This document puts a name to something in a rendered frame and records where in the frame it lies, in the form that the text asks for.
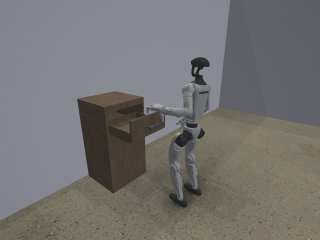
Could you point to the robot left hand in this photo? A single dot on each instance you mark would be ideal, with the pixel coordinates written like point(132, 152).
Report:
point(155, 107)

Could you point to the right robot upper arm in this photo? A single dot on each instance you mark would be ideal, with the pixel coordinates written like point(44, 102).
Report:
point(207, 106)

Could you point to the cabinet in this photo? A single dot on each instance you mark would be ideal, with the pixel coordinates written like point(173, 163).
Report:
point(111, 162)

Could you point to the drawer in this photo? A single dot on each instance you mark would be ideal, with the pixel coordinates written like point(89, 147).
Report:
point(131, 127)

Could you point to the right robot foot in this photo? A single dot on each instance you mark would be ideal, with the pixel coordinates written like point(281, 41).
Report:
point(189, 187)

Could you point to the robot torso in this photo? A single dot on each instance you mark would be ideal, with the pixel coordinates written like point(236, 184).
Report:
point(199, 100)

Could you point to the robot right hand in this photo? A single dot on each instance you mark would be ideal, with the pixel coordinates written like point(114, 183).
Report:
point(183, 122)

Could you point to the left robot upper arm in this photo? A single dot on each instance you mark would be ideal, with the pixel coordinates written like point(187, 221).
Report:
point(187, 91)

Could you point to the handle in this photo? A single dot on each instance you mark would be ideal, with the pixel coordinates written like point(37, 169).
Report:
point(156, 125)

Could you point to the left robot forearm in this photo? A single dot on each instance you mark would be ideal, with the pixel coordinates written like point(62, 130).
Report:
point(177, 112)

